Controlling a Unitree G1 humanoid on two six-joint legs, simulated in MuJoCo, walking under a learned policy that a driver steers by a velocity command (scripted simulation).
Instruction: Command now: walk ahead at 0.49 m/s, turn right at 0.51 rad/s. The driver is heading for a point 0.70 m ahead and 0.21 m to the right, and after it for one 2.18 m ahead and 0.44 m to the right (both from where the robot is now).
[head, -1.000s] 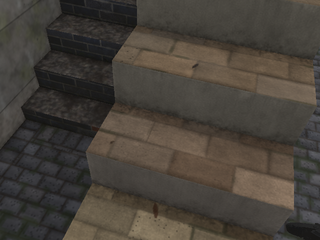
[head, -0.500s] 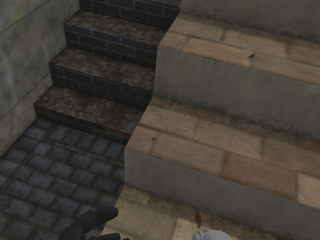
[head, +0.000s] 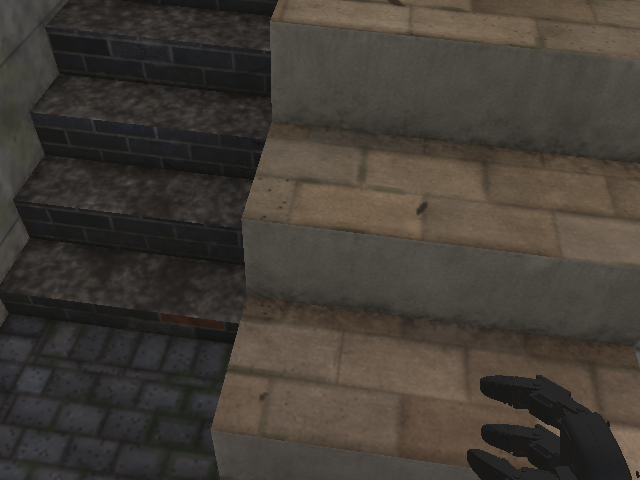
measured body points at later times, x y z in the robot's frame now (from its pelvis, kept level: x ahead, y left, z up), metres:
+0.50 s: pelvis +0.08 -0.10 +0.03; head +0.07 -0.09 +0.48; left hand +0.41 +0.00 +0.02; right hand -0.10 -0.24 -0.12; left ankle +0.02 +0.13 -0.71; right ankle +0.17 -0.25 -0.51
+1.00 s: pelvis +0.11 -0.15 +0.20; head +0.06 -0.16 +0.64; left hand +0.38 -0.03 +0.14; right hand +0.12 -0.42 +0.07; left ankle +0.19 -0.09 -0.48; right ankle +0.09 -0.25 -0.54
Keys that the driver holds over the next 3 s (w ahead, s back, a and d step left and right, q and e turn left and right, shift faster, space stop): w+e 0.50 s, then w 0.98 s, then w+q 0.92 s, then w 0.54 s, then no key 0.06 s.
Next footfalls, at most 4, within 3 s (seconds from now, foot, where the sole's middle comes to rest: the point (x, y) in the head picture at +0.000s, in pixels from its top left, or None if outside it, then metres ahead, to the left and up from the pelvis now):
0.04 left None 0.06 0.13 -0.75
0.52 right None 0.14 -0.28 -0.55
1.02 left None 0.23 -0.11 -0.55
1.56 right None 0.00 -0.29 -0.75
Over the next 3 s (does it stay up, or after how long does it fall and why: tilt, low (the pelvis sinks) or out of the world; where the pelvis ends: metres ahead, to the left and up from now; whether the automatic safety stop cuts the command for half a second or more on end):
stays up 0.48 -0.22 0.38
